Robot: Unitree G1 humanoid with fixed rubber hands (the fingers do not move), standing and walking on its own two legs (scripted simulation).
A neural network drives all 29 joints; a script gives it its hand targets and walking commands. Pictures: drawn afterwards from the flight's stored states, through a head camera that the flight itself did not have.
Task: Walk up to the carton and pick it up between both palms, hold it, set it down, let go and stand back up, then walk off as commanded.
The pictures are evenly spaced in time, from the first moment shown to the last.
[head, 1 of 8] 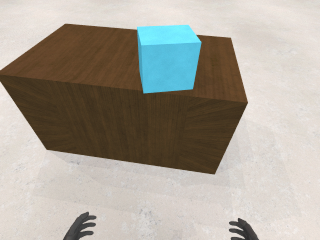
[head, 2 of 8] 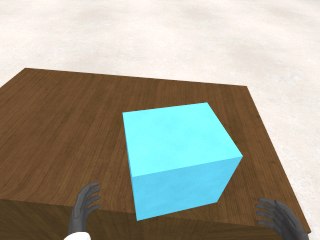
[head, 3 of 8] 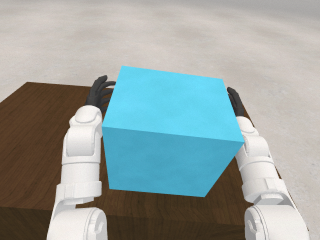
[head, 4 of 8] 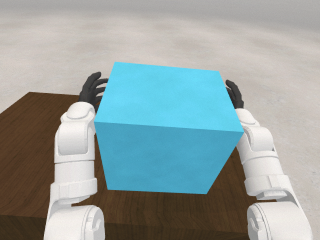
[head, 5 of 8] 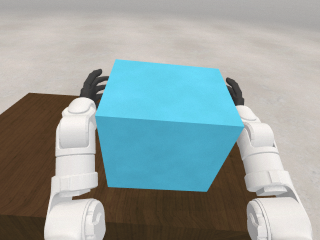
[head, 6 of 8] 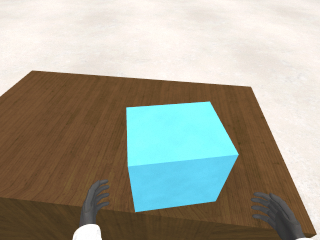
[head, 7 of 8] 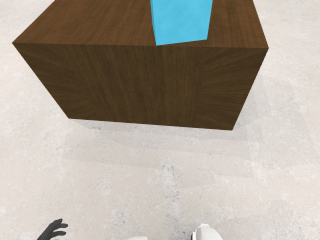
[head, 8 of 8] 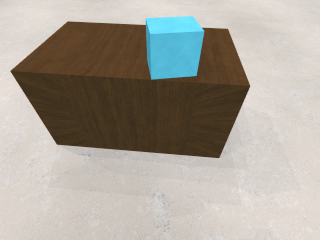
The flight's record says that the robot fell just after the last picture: no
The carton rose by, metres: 0.20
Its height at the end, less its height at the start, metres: +0.00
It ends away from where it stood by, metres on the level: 0.02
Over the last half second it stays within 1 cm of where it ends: yes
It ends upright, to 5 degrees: yes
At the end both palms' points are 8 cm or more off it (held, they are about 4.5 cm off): yes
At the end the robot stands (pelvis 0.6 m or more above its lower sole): yes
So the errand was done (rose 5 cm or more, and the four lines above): yes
